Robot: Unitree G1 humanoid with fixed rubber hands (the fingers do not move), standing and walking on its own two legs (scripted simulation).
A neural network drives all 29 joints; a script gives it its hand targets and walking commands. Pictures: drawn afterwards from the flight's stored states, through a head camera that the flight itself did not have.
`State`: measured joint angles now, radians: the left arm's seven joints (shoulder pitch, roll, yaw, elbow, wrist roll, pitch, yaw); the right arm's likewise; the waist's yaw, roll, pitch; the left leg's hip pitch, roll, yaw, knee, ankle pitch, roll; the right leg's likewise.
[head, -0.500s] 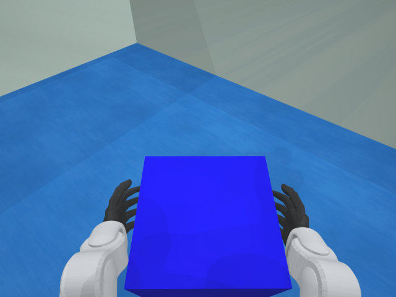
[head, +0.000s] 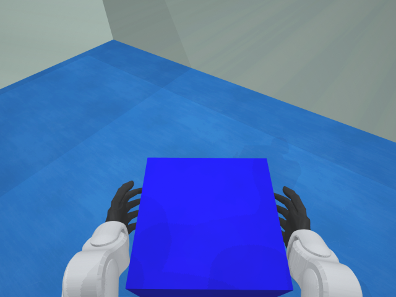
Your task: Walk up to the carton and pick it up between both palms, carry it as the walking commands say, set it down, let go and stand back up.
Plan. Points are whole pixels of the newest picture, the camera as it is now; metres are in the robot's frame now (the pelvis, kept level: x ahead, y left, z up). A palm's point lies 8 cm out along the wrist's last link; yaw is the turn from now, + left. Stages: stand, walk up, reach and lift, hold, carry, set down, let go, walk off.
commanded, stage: carry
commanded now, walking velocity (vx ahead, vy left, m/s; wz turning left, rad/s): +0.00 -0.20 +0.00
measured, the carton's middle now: (205, 237) +0.25 -0.01 +0.02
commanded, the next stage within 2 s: none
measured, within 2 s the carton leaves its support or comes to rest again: neither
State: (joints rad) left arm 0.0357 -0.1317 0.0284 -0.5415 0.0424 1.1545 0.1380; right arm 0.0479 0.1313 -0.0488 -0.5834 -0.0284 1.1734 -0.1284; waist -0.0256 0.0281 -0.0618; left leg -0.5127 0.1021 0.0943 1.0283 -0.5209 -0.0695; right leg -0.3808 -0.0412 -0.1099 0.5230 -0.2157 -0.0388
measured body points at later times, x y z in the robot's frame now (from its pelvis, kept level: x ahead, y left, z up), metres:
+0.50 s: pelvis -0.04 -0.17 -0.01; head -0.03 -0.18 +0.44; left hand +0.22 -0.03 +0.08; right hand +0.20 -0.33 +0.08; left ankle -0.03 +0.03 -0.72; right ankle -0.02 -0.29 -0.74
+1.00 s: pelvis -0.10 -0.20 +0.01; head -0.09 -0.22 +0.46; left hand +0.17 -0.09 +0.09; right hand +0.13 -0.39 +0.08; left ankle -0.14 -0.07 -0.71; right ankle -0.02 -0.30 -0.74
